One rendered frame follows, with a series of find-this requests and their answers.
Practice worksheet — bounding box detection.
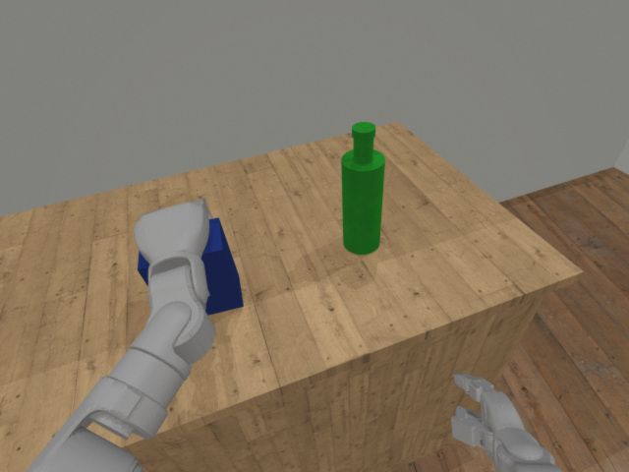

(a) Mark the robot left forearm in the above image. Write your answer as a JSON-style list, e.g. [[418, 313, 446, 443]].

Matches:
[[26, 251, 215, 472]]

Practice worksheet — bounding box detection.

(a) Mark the robot right forearm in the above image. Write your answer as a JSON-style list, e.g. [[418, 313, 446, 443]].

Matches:
[[492, 427, 562, 472]]

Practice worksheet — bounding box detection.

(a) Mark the sponge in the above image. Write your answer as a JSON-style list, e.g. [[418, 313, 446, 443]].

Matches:
[[138, 217, 244, 315]]

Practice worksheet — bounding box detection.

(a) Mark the table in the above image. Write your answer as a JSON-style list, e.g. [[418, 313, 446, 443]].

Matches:
[[0, 122, 584, 472]]

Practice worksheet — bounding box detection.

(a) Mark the left robot upper arm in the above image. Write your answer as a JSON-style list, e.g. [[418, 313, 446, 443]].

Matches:
[[40, 426, 143, 472]]

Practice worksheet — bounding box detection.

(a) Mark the robot left hand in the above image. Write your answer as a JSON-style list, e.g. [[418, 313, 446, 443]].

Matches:
[[134, 198, 212, 297]]

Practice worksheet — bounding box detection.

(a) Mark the robot right hand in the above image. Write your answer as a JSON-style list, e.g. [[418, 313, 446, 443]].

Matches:
[[451, 373, 525, 462]]

